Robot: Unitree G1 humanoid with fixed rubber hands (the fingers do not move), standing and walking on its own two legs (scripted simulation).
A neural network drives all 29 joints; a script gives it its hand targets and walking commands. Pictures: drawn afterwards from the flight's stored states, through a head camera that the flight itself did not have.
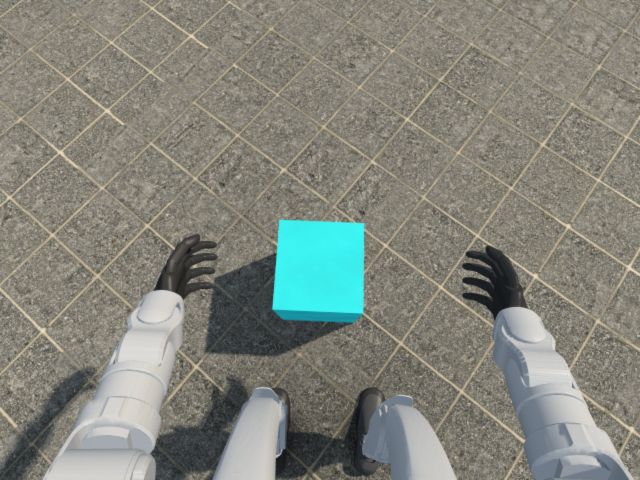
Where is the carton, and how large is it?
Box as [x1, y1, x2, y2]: [272, 220, 363, 322]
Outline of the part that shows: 279,220 272,309 283,319 353,322 362,313 363,223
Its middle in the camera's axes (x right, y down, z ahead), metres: +0.00 +0.09 +0.99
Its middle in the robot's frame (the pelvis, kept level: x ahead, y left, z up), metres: +0.46 +0.04 -0.58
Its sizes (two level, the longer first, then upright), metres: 0.210 0.200 0.250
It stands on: the floor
